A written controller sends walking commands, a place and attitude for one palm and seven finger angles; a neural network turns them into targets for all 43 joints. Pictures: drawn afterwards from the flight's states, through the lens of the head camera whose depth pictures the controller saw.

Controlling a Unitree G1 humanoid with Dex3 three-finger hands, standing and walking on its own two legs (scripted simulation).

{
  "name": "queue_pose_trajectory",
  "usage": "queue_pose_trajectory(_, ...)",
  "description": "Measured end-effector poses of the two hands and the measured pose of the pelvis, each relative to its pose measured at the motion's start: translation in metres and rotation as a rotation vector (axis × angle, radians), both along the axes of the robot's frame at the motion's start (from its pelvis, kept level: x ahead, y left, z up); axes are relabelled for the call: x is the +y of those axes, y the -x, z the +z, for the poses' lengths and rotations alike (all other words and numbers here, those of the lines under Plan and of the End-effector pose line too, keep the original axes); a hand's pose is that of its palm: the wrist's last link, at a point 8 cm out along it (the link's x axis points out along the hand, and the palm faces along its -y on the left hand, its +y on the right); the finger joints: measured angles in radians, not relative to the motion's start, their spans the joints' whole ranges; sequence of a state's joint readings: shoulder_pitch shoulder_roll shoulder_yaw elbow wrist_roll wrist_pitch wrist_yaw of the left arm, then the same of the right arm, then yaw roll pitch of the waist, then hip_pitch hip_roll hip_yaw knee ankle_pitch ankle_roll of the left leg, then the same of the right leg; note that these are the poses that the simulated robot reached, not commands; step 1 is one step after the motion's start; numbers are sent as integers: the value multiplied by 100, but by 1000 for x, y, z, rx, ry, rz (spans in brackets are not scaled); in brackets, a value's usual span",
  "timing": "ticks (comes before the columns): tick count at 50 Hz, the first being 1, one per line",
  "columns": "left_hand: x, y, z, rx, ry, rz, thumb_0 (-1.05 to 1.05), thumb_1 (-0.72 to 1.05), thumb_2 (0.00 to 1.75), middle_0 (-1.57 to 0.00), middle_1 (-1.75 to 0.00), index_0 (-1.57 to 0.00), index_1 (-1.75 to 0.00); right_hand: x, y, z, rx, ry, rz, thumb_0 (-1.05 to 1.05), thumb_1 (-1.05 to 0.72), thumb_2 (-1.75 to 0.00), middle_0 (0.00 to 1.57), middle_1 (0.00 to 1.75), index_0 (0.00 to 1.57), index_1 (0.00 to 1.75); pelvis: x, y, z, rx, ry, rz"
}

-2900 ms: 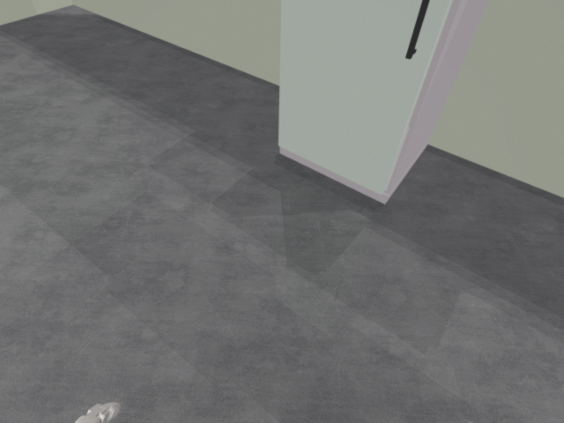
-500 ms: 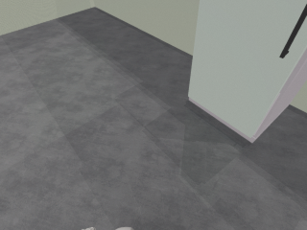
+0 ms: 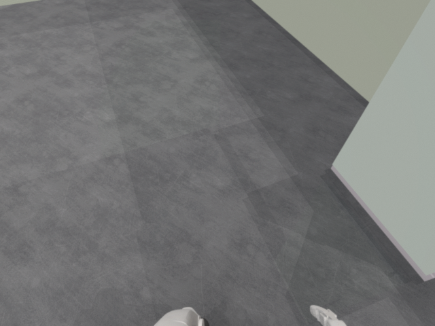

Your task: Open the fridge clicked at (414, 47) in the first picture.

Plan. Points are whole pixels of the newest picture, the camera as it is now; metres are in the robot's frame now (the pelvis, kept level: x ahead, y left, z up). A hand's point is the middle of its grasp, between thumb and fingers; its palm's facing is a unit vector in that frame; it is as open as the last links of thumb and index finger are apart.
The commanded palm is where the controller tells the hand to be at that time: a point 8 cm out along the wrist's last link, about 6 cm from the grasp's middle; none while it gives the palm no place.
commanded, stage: walk to a spot facing it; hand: right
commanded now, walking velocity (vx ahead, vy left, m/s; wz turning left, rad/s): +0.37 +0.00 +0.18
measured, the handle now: out of the picture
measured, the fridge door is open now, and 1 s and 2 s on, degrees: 0 0 0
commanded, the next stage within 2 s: turn to face it in 0.34 s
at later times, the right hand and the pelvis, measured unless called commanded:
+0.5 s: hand (335, 321) +0.18 -0.22 -0.17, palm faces -0.01 +0.99 -0.15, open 7.4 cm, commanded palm none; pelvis +0.22 -0.04 +0.01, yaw +6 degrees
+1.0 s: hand (320, 224) +0.38 -0.20 -0.13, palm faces +0.16 +0.95 -0.26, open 7.4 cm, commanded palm none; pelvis +0.31 +0.00 +0.02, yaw -10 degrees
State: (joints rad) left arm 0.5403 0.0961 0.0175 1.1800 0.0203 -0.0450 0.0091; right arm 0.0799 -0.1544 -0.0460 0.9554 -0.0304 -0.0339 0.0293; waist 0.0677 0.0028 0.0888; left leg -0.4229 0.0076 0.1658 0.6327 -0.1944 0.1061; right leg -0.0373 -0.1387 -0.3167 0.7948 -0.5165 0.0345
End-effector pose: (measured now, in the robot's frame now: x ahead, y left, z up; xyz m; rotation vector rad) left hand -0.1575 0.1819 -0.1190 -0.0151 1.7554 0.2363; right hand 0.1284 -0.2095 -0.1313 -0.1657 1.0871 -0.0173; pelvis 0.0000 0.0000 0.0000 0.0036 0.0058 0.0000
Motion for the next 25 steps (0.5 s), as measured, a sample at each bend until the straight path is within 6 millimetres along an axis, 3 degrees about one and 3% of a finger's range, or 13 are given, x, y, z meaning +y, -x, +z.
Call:
queue_pose_trajectory(2, 9, -36, -4, -43, -8, 2, 0, 91, 90, -20, -30, -20, -30, 4, -7, 1, 10, 1, -20, 0, -91, -89, 20, 30, 19, 30, 5, -18, 3, -16, -2, 13)
queue_pose_trajectory(4, 20, -84, -6, -130, -28, -12, 1, 91, 90, -20, -30, -20, -30, 2, -8, 5, 40, 11, -53, -1, -91, -89, 20, 30, 20, 30, 7, -36, 10, -22, -4, 23)
queue_pose_trajectory(9, 41, -220, -4, -399, -72, -67, 0, 91, 90, -20, -30, -19, -30, -27, -15, 22, 103, 103, -80, -3, -95, -89, 21, 30, 20, 30, 5, -78, 22, -10, -8, 38)
queue_pose_trajectory(15, 52, -345, 8, -565, -119, -150, 1, 95, 90, -19, -30, -19, -30, -45, -18, 19, 215, 101, -114, -2, -93, -89, 20, 30, 19, 30, -9, -132, 23, -4, -19, 45)
queue_pose_trajectory(21, 29, -446, 11, -646, -145, -234, 0, 93, 90, -19, -30, -19, -30, -56, -25, -7, 349, 40, -161, -1, -91, -89, 20, 30, 19, 30, -34, -195, 8, -16, -28, 59)
queue_pose_trajectory(23, 20, -464, 12, -672, -156, -231, 0, 92, 90, -19, -30, -19, -30, -59, -35, -13, 396, 27, -149, 0, -91, -89, 20, 30, 19, 30, -41, -210, 5, -28, -15, 86)
queue_pose_trajectory(25, 12, -469, 15, -674, -157, -202, 0, 92, 90, -19, -30, -19, -30, -62, -54, -12, 412, 25, -119, 0, -91, -89, 20, 30, 19, 30, -45, -224, 9, -38, -13, 103)
